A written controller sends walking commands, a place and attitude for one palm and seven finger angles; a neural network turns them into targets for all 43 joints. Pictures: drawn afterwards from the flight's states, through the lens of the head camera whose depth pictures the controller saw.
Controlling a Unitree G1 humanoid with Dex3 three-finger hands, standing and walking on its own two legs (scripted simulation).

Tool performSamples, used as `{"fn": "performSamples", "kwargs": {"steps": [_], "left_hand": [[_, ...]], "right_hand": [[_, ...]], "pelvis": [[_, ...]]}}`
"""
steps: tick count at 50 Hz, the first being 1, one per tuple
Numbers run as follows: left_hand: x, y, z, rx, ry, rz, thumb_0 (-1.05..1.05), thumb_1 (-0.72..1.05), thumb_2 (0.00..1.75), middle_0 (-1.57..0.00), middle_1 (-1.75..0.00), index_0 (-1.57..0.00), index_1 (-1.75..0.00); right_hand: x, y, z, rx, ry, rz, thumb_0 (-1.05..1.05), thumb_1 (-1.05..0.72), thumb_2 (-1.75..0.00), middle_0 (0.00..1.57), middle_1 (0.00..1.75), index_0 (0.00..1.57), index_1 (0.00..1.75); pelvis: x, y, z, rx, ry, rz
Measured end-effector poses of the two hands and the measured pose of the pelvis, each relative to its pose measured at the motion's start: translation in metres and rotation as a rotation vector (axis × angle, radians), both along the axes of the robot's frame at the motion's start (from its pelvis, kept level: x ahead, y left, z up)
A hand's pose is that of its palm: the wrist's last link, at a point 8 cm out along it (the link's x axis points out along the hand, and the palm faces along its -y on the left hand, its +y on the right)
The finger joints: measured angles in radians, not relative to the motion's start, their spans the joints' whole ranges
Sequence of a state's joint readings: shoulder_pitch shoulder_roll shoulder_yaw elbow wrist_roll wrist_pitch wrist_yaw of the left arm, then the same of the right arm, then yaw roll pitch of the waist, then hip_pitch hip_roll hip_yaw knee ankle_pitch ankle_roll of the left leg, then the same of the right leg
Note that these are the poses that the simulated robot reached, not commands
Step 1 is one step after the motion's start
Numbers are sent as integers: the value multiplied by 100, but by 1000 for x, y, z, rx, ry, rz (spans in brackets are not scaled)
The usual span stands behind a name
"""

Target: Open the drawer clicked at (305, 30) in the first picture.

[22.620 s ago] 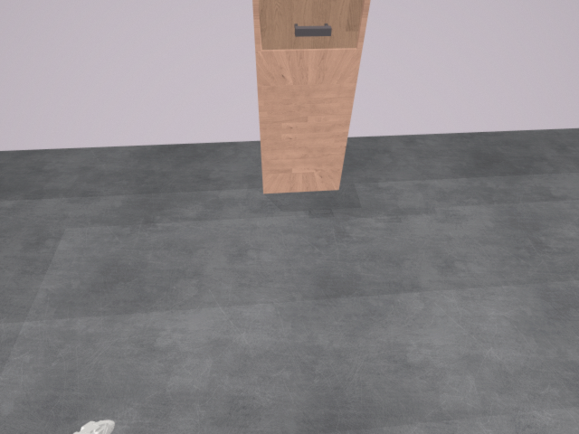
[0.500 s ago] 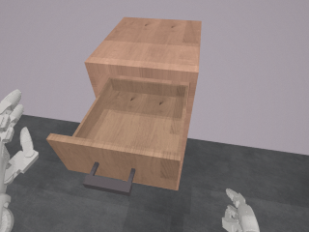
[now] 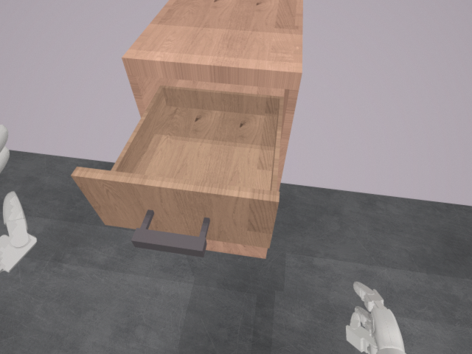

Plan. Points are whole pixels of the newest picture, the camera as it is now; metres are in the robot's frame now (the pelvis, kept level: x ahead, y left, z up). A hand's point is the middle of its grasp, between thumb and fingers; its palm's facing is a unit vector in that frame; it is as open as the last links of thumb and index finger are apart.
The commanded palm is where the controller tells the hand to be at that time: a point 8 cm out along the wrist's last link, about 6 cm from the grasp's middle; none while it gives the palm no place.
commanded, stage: step back with the hand held close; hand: left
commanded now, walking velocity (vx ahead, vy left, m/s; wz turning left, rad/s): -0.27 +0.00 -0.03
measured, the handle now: (173, 230) +0.31 +0.14 +0.03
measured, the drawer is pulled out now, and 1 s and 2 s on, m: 0.30 0.30 0.30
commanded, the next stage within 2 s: stop stepping back and stand still in 0.70 s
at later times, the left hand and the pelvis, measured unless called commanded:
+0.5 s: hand out of the picture +0.14 +0.25 +0.20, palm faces +0.34 -0.80 -0.48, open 7.4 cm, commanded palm +0.07 +0.30 +0.22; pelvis -0.06 +0.02 -0.01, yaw +0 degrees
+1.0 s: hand out of the picture +0.05 +0.25 +0.20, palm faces +0.35 -0.81 -0.46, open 7.4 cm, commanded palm -0.02 +0.30 +0.22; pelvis -0.16 +0.02 +0.00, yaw -1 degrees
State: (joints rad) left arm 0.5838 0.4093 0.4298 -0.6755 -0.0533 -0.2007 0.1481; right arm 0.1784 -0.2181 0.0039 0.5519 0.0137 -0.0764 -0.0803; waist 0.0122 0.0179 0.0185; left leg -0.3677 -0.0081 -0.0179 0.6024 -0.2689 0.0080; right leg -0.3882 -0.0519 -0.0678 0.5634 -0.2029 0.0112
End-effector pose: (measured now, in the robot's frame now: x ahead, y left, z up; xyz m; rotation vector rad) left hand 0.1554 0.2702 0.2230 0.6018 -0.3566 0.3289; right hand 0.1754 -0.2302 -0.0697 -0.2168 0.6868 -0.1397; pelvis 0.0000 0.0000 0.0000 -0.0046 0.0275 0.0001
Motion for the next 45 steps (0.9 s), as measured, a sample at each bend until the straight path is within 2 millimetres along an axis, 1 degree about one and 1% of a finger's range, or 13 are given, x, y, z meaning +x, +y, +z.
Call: {"fn": "performSamples", "kwargs": {"steps": [3, 7, 11, 13, 17, 21, 26, 29, 31, 36, 40, 42, 45], "left_hand": [[-7, 2, -2, -21, -31, -14, 1, 89, 90, -22, -30, -21, -30], [-14, 12, -4, -26, -55, -17, 1, 89, 90, -22, -30, -21, -30], [-19, 20, 0, 13, -66, 4, 1, 89, 90, -22, -30, -21, -30], [-24, 19, 0, 35, -78, 1, 1, 89, 90, -21, -30, -21, -30], [-29, 11, -4, 6, -59, -33, 1, 89, 90, -21, -30, -21, -30], [-39, 7, -7, -2, -43, -91, 1, 89, 90, -21, -30, -21, -30], [-56, 24, -5, 32, -57, -96, 1, 89, 89, -22, -30, -22, -30], [-65, 33, 1, 45, -81, -63, 1, 89, 89, -22, -30, -22, -30], [-71, 35, 3, 29, -100, -52, 1, 89, 90, -22, -30, -21, -30], [-89, 23, 4, -16, -117, -81, 1, 89, 90, -21, -30, -21, -30], [-108, 4, 2, 9, -114, -143, 1, 89, 90, -21, -30, -21, -30], [-118, -1, 5, 5, -103, -171, 1, 89, 90, -21, -30, -21, -30], [-132, 3, 6, 2, -77, -154, 1, 89, 90, -22, -30, -21, -30]], "right_hand": [[-11, 0, -1, -20, 11, -5, 1, -90, -90, 20, 30, 21, 30], [-28, 1, 1, -50, 24, -25, 1, -90, -90, 20, 30, 21, 30], [-39, 7, 4, -41, 16, -20, 1, -90, -90, 20, 30, 21, 30], [-42, 9, 3, -33, 10, 0, 1, -90, -90, 20, 30, 21, 30], [-46, 10, 0, -22, 19, 28, 1, -90, -90, 20, 30, 21, 30], [-53, 9, 1, -33, 11, 15, 1, -90, -90, 20, 30, 21, 30], [-65, 13, 5, -70, 6, -9, 1, -90, -90, 20, 30, 21, 30], [-73, 21, 10, -68, -12, 8, 1, -90, -90, 20, 30, 21, 30], [-80, 27, 12, -51, -22, 24, 1, -90, -90, 20, 30, 21, 30], [-101, 35, 11, -4, -38, 64, 1, -90, -90, 20, 30, 21, 30], [-120, 31, 1, 24, -47, 82, 1, -90, -90, 21, 30, 21, 30], [-136, 26, 0, 23, -6, 59, 1, -90, -90, 21, 30, 21, 30], [-160, 19, 6, 5, 53, 2, 1, -90, -90, 21, 30, 21, 30]], "pelvis": [[-8, 4, -2, -4, -6, 2], [-16, 11, -3, -8, -13, -6], [-22, 10, -1, -18, -2, 13], [-25, 7, -4, -4, 13, 9], [-40, 6, -3, -20, 16, 0], [-51, 12, -4, -25, 8, 7], [-63, 24, -6, -24, -4, -3], [-75, 25, -3, -43, -1, -7], [-83, 24, 0, -52, 0, -17], [-108, 17, 0, -54, 12, -44], [-133, 9, -9, -37, 17, -57], [-141, 9, -4, -31, 6, -47], [-145, 10, 5, 4, 4, -42]]}}
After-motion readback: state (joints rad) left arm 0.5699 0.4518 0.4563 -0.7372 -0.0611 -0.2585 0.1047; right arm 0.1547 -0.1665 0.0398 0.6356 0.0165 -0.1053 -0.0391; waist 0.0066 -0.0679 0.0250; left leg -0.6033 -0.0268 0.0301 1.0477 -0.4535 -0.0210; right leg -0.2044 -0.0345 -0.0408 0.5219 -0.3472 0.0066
